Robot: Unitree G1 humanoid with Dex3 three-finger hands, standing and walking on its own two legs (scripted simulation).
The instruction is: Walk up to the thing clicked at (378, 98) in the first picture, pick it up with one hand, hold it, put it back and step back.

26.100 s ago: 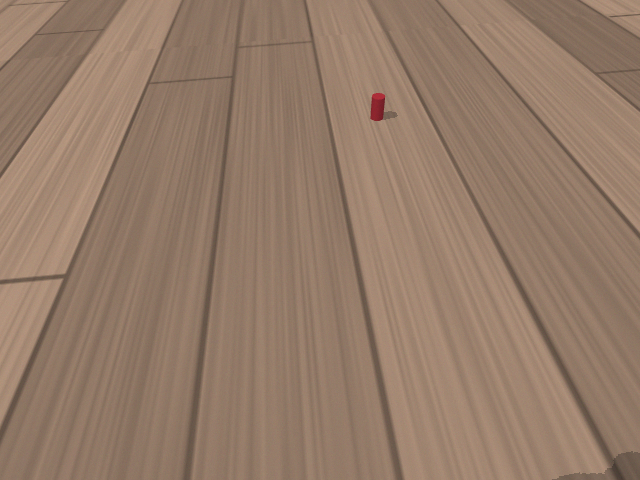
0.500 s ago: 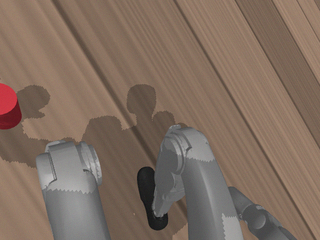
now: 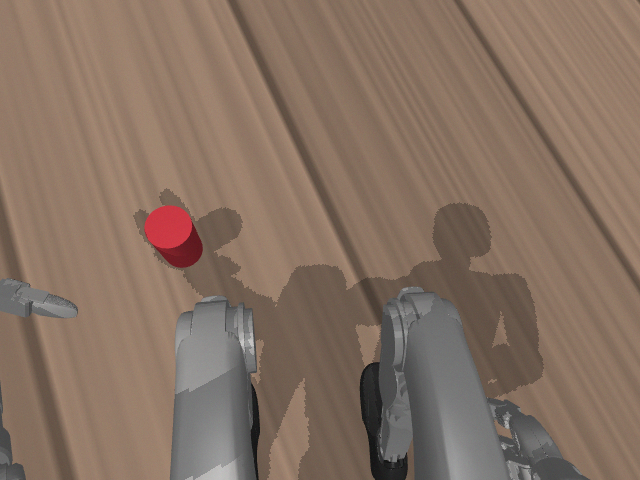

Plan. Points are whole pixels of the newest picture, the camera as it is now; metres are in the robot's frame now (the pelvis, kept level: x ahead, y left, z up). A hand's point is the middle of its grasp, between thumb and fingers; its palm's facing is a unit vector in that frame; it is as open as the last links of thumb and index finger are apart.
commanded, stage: home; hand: left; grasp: from the side
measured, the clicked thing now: (176, 238) +0.46 +0.26 -0.30
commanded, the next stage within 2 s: none
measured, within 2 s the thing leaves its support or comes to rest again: neither
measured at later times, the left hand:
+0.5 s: hand out of the picture +0.28 +0.26 +0.13, palm faces +0.23 -0.89 -0.39, open 17.4 cm
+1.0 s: hand out of the picture +0.25 +0.20 +0.30, palm faces +0.23 -0.93 -0.29, open 17.6 cm
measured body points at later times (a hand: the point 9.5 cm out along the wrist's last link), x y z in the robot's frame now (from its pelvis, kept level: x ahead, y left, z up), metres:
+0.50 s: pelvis +0.05 -0.02 +0.23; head +0.18 +0.02 +0.65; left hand +0.26 +0.31 +0.15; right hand +0.26 -0.25 +0.13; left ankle +0.08 +0.12 -0.33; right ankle +0.11 -0.14 -0.33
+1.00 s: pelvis +0.10 +0.00 +0.35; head +0.11 +0.01 +0.80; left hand +0.23 +0.25 +0.32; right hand +0.29 -0.21 +0.28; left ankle +0.08 +0.12 -0.33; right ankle +0.11 -0.14 -0.33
